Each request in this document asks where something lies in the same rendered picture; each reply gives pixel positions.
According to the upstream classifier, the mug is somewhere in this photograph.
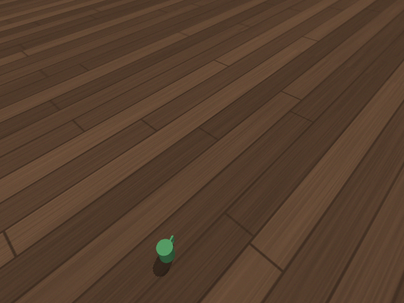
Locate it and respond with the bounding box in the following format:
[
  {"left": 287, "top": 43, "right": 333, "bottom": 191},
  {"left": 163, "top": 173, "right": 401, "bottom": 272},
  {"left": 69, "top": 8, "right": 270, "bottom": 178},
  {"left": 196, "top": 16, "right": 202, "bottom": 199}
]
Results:
[{"left": 156, "top": 235, "right": 175, "bottom": 263}]

